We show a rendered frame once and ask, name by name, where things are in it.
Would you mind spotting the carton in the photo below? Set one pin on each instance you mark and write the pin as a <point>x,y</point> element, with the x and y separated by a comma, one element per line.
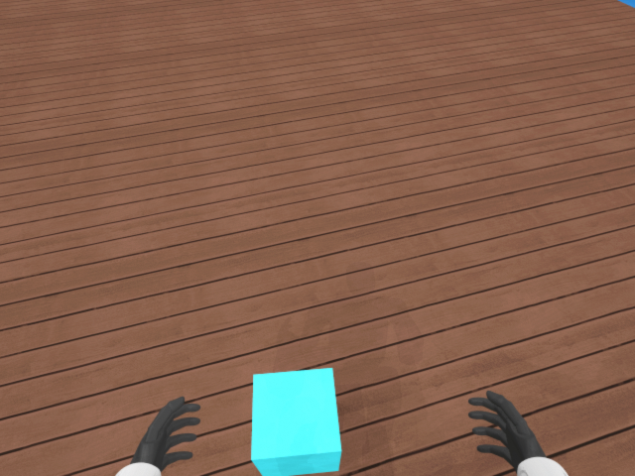
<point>295,427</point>

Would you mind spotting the right robot hand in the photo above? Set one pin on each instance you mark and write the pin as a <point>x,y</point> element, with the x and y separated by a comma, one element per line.
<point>521,442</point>

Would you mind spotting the left robot hand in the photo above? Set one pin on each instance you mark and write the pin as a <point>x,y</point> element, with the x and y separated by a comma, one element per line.
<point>157,440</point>

